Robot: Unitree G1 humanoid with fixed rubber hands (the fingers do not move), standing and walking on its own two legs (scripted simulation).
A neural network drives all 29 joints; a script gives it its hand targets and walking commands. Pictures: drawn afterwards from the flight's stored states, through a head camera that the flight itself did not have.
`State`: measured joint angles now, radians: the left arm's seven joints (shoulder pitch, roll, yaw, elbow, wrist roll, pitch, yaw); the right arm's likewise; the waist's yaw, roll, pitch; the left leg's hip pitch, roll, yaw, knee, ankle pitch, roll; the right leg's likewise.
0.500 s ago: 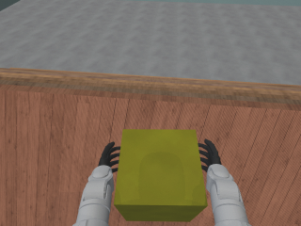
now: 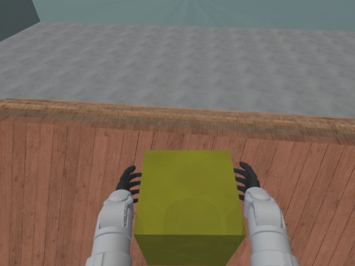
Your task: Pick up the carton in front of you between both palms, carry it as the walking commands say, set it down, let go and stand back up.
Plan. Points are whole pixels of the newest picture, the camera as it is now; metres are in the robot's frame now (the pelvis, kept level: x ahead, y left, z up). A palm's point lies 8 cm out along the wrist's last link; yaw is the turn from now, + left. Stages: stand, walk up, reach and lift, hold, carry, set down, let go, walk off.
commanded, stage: reach and lift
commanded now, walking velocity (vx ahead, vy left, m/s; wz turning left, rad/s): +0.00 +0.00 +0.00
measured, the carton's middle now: (186, 210) +0.30 +0.00 -0.05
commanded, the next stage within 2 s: hold in 0.62 s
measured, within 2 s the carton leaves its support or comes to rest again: neither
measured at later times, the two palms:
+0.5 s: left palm (123, 190) +0.31 +0.15 +0.04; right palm (252, 188) +0.31 -0.15 +0.04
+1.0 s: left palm (122, 190) +0.30 +0.15 +0.06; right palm (255, 187) +0.30 -0.15 +0.06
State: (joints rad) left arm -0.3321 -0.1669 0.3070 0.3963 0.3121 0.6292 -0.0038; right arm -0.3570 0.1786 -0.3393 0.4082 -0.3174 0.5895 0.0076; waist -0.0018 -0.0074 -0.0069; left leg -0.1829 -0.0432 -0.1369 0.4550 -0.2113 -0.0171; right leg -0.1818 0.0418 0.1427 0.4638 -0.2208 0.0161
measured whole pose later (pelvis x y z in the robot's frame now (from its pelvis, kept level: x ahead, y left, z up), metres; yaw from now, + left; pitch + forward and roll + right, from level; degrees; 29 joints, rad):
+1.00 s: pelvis +0.01 +0.00 +0.01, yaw +0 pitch -7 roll +0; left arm -0.29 -0.16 0.23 0.26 0.29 0.78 0.00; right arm -0.31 0.16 -0.26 0.27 -0.30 0.74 0.01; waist 0.00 -0.01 0.00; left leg -0.04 -0.03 -0.13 0.36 -0.18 -0.01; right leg -0.04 0.03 0.14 0.36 -0.19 0.01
